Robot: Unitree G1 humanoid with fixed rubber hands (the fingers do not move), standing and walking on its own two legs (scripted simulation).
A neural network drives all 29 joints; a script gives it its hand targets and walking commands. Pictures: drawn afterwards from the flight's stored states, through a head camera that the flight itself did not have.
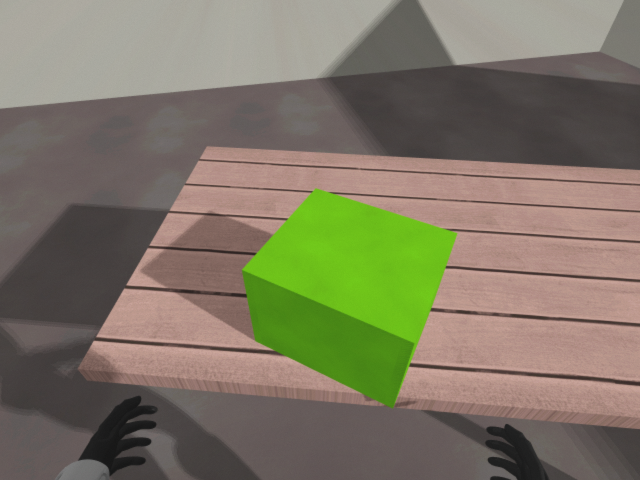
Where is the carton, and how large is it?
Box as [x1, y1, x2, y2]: [242, 188, 456, 407]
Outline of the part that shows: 315,188 242,269 255,340 392,407 434,299 456,233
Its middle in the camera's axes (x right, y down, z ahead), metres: +0.05 +0.07 +0.61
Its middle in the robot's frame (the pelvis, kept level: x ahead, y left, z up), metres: +0.41 -0.01 +0.00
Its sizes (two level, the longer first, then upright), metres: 0.239 0.211 0.174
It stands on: a table, 0.69 m high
